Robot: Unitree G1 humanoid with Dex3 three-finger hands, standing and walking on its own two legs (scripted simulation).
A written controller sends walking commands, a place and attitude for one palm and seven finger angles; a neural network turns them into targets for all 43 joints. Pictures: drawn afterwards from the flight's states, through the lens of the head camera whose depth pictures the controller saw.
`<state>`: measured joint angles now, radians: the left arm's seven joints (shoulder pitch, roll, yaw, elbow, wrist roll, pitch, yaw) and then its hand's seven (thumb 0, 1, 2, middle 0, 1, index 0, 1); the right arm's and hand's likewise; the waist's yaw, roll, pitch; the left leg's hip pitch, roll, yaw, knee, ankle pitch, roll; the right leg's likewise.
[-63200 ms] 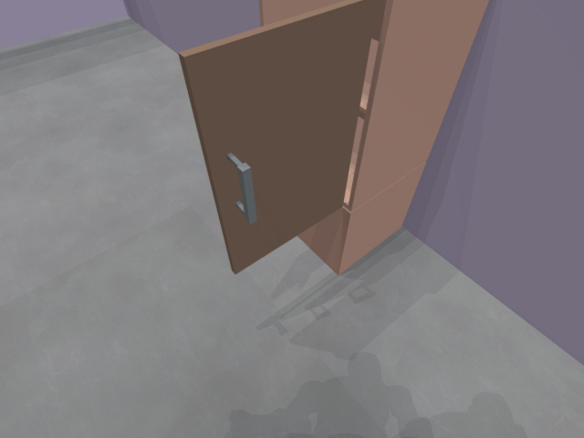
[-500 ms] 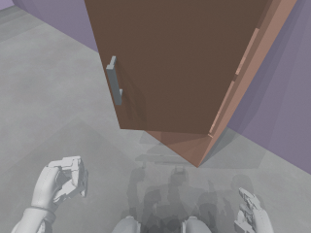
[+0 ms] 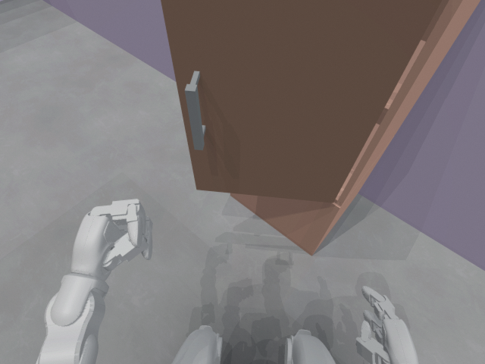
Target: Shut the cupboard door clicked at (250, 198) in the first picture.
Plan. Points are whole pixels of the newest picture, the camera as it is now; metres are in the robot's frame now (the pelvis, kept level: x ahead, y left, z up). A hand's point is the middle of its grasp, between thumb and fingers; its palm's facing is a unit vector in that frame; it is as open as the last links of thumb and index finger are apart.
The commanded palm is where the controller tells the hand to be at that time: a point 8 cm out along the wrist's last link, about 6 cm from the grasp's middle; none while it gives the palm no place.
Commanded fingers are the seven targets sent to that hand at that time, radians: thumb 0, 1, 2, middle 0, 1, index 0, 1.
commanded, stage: bring the fist close to the handle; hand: left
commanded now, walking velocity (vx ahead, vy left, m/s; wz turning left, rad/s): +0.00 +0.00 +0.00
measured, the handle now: (197, 113) +0.55 +0.13 +0.07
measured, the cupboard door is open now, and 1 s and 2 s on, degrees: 35 35 24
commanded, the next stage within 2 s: push the door shut along its arc in 1.16 s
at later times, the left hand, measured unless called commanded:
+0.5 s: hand (192, 181) +0.39 +0.12 +0.07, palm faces -0.09 -1.00 -0.01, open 3.1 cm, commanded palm +0.37 +0.17 +0.07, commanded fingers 0.00 0.90 0.90 -1.30 -1.50 -1.30 -1.50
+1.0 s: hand (204, 148) +0.45 +0.10 +0.08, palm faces -0.03 -1.00 -0.06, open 3.1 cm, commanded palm +0.42 +0.16 +0.07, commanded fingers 0.00 0.90 0.90 -1.30 -1.50 -1.30 -1.50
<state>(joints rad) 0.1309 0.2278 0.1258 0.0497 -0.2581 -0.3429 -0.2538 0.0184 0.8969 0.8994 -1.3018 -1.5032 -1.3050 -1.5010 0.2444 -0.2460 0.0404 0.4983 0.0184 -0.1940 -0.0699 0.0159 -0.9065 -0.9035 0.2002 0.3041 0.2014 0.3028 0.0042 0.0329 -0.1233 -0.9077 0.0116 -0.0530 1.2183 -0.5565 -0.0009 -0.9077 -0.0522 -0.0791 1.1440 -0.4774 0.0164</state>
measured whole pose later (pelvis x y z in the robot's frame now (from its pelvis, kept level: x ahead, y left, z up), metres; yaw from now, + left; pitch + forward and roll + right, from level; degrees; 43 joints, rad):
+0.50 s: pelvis +0.02 -0.01 +0.02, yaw -1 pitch +16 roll -1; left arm -0.26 0.19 0.10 0.42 -0.17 -0.31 -0.13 0.02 0.90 0.90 -1.30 -1.50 -1.30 -1.50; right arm 0.27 -0.25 0.01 0.57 0.01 -0.12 -0.05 0.02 -0.91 -0.90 0.20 0.30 0.20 0.30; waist -0.04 0.03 -0.12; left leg -0.87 0.01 -0.02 1.11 -0.53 -0.01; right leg -0.90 -0.05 -0.05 1.07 -0.46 0.01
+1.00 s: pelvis +0.01 -0.02 +0.02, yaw -2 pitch +18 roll +1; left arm -0.58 0.26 0.26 0.86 -0.12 -0.43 -0.12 0.02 0.90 0.90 -1.30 -1.50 -1.30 -1.50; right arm 0.34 -0.26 -0.01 0.62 -0.01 -0.04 -0.02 0.01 -0.91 -0.90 0.20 0.30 0.20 0.30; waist -0.09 0.03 -0.13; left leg -0.90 0.03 0.00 1.08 -0.50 -0.03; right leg -0.96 -0.03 -0.03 1.08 -0.44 -0.01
